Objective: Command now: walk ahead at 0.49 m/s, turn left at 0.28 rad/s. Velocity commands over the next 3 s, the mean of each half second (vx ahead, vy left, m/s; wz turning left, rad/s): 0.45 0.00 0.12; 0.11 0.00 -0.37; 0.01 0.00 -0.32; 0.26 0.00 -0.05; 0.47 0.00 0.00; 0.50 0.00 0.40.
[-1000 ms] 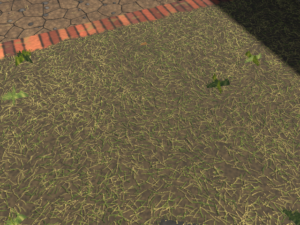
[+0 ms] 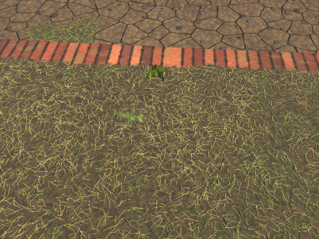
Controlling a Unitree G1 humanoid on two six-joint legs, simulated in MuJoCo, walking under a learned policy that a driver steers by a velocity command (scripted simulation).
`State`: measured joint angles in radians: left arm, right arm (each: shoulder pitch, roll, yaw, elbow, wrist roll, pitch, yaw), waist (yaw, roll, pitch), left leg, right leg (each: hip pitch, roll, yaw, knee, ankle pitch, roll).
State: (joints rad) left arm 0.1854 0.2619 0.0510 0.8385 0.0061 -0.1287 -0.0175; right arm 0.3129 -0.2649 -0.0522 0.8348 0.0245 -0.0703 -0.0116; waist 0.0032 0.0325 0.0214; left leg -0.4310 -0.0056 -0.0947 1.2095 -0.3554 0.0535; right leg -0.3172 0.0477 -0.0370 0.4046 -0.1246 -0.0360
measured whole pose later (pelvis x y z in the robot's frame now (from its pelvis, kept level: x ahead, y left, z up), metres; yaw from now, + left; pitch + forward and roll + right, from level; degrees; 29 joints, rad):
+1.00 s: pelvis +0.36 +0.05 +0.00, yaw -12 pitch +3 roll +1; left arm 0.15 0.28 0.08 0.70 0.00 0.00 -0.01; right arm 0.11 -0.30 -0.07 0.80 -0.01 -0.01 -0.03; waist 0.01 0.02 0.05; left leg -0.48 0.00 0.01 1.11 -0.52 -0.03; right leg -0.39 0.04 0.00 0.52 -0.19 -0.06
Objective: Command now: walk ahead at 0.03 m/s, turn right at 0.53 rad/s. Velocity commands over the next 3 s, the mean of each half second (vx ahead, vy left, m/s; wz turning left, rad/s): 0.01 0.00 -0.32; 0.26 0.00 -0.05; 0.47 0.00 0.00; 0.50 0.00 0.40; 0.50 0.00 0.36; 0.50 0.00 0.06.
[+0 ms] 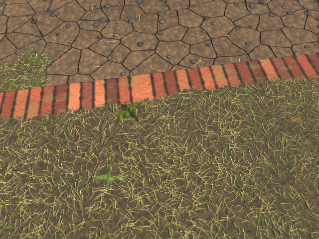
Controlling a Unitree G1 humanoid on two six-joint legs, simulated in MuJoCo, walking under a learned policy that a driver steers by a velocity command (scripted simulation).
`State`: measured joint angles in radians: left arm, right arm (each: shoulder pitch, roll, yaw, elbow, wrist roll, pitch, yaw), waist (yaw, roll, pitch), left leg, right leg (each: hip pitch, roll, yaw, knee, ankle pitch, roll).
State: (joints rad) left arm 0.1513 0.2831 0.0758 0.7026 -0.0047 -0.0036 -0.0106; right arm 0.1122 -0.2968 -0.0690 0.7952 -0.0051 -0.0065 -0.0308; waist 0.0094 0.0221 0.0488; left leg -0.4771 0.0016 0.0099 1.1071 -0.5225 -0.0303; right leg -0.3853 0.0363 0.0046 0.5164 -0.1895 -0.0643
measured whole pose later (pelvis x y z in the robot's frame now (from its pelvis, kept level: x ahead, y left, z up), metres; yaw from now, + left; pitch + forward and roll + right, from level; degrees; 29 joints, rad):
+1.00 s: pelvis +0.12 +0.05 +0.01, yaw -9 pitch +1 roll -1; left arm 0.30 0.28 0.06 0.75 -0.03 -0.06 0.01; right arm 0.34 -0.26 -0.05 0.83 0.00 -0.10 0.03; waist -0.02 -0.03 -0.01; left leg -0.16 -0.03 0.03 0.44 -0.30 0.06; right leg -0.47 -0.04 0.03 1.08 -0.34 -0.03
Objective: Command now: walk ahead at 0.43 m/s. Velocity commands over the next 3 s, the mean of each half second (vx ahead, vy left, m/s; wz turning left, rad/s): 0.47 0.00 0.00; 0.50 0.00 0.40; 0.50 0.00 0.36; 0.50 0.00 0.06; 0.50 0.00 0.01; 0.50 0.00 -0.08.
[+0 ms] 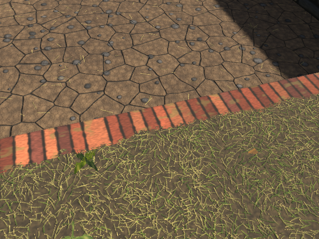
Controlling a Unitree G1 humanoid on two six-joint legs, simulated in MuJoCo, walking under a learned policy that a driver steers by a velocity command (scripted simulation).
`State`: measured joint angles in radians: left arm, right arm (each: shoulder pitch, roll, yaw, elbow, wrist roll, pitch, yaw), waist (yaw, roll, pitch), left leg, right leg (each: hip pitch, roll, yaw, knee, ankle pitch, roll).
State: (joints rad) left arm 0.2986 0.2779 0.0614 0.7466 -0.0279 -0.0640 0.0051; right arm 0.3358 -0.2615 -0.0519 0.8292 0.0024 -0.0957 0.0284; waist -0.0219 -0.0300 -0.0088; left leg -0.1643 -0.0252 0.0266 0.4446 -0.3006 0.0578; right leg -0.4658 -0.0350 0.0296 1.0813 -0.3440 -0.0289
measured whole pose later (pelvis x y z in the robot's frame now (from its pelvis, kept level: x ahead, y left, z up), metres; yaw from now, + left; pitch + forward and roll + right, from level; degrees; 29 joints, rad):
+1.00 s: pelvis +0.55 +0.02 -0.02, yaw +16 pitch +1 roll +1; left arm 0.31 0.26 0.01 0.89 0.09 -0.11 -0.07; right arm 0.24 -0.26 -0.04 0.76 -0.05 -0.11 0.04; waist -0.03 -0.03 0.04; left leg -0.40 -0.11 0.01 0.57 -0.19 0.10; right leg -0.28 -0.02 0.03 1.17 -0.42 -0.03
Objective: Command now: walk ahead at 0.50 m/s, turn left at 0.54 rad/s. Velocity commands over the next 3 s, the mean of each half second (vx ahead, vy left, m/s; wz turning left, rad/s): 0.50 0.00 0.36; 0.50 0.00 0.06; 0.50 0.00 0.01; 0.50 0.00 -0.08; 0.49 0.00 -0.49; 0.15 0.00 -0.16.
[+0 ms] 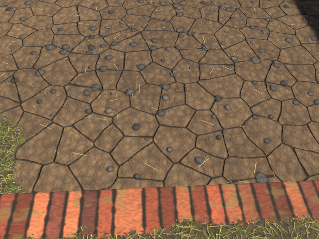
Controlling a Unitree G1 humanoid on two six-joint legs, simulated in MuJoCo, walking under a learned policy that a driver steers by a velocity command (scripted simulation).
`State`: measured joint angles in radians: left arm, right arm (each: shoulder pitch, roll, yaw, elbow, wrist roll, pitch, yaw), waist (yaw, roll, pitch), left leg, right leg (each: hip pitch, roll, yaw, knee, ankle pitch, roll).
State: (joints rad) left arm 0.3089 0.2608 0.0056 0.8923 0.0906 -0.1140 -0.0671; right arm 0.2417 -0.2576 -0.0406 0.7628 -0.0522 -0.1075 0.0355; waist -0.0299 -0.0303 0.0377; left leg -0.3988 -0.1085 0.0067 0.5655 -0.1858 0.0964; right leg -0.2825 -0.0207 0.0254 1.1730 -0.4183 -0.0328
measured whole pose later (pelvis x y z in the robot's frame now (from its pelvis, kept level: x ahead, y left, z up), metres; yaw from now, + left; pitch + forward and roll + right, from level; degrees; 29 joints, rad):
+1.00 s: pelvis +0.56 +0.04 +0.00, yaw +10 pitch +1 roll +1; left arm 0.34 0.24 0.02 0.93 0.08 -0.10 -0.06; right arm 0.27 -0.22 -0.05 0.84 -0.07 -0.13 0.03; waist -0.03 -0.03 -0.02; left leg -0.36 -0.03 0.06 0.65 -0.32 0.06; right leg -0.39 0.03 0.06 1.28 -0.46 -0.07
